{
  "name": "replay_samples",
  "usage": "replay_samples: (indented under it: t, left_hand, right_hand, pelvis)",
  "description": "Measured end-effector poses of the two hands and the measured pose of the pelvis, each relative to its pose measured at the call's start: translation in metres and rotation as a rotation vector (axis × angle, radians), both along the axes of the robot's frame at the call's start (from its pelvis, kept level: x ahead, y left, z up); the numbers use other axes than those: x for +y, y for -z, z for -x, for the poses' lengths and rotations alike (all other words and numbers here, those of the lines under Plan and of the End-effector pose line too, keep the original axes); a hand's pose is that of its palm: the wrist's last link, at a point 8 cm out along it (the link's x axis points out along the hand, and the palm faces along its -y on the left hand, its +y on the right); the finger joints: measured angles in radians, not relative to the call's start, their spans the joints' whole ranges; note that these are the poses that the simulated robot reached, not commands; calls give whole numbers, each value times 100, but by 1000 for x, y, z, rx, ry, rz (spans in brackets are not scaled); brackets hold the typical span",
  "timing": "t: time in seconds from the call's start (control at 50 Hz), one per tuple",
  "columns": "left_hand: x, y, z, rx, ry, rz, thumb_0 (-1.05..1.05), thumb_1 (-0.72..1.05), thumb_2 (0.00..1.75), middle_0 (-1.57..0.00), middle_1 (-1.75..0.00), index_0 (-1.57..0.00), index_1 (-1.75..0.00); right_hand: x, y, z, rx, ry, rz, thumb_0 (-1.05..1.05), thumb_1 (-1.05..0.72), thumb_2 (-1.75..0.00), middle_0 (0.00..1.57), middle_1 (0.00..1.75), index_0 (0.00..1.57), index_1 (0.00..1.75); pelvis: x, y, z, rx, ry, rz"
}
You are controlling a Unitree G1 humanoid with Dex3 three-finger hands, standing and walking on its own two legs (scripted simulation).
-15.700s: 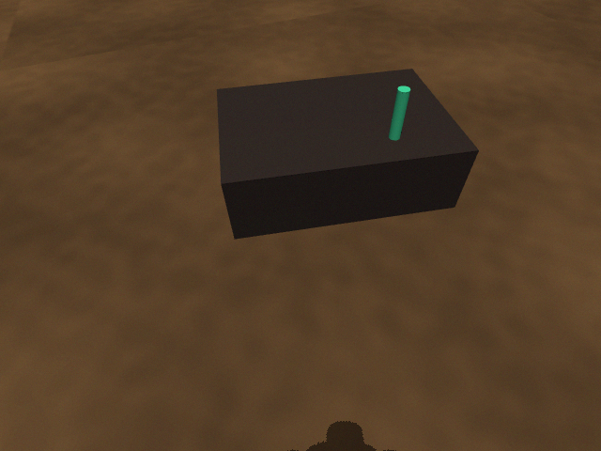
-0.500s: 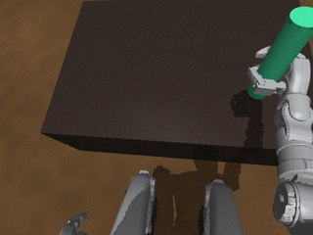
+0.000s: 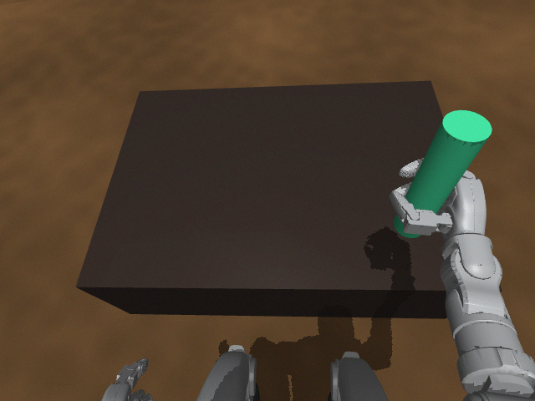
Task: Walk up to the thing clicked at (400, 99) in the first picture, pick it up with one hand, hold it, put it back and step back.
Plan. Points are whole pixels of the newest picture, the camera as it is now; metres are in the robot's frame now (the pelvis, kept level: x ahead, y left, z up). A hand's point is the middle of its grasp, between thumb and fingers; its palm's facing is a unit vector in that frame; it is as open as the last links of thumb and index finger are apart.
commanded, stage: lift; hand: right
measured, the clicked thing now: (431, 185) +0.41 -0.18 +0.07
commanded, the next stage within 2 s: hold in 0.82 s
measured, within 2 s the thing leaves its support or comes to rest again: neither
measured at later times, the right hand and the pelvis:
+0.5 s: hand (426, 198) +0.38 -0.17 +0.08, palm faces +0.07 +1.00 -0.01, open 6.5 cm; pelvis +0.02 +0.00 +0.04, yaw +0 degrees
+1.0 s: hand (437, 201) +0.36 -0.17 +0.10, palm faces +0.07 +1.00 +0.00, open 6.5 cm; pelvis +0.03 +0.00 +0.06, yaw +0 degrees
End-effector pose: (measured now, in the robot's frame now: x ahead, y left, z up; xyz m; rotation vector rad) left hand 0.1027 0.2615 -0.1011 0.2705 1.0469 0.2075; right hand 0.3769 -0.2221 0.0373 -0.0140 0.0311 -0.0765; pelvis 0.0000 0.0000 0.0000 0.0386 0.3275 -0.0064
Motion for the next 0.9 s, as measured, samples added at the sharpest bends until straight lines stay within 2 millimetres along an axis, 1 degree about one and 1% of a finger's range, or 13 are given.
replay_samples:
  t: [0.16, 0.38, 0.6, 0.9]
  left_hand:
    - [-3, -15, -8, -18, 5, 13, 1, 87, 92, -19, -29, -18, -30]
    - [-7, -30, -19, -33, 4, 31, 1, 88, 91, -19, -29, -18, -30]
    - [-7, -42, -31, -56, 5, 27, 1, 89, 90, -19, -29, -18, -30]
    - [-11, -54, -45, -89, 16, 31, 1, 89, 90, -19, -30, -19, -30]
  right_hand:
    - [1, -18, 15, -12, 1, 1, 1, -4, -111, 96, 107, 93, 108]
    - [3, -39, 22, -19, -4, 2, 1, -4, -111, 96, 107, 93, 108]
    - [4, -49, 29, -17, -6, -6, 1, -4, -111, 96, 107, 93, 108]
    - [2, -62, 37, -26, -12, -8, 1, -4, -111, 95, 108, 93, 108]
  pelvis:
    - [1, -17, -6, -41, -1, 4]
    - [3, -34, -17, -85, 1, 10]
    - [2, -45, -24, -118, 0, 12]
    - [1, -54, -29, -150, 0, 15]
